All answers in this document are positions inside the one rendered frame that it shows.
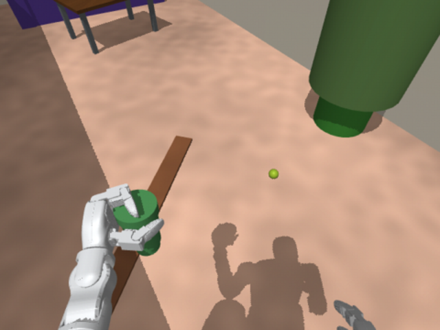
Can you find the potted plant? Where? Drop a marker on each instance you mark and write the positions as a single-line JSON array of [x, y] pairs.
[[368, 53]]

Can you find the left robot hand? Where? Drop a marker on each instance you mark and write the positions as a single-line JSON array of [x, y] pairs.
[[100, 228]]

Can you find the sofa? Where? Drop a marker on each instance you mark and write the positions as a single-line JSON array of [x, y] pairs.
[[32, 13]]

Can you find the left robot arm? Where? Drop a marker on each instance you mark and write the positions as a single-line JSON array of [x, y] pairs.
[[91, 284]]

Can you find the coffee table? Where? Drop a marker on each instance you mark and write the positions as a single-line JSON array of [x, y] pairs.
[[82, 6]]

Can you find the right robot hand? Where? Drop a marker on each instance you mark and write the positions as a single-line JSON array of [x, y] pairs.
[[354, 317]]

